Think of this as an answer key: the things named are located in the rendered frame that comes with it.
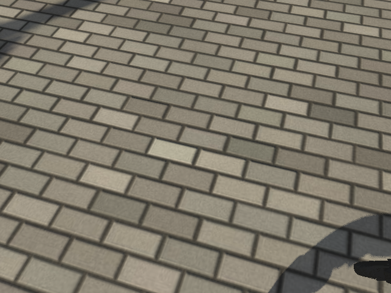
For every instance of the right robot hand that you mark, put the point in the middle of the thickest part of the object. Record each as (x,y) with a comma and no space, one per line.
(379,270)

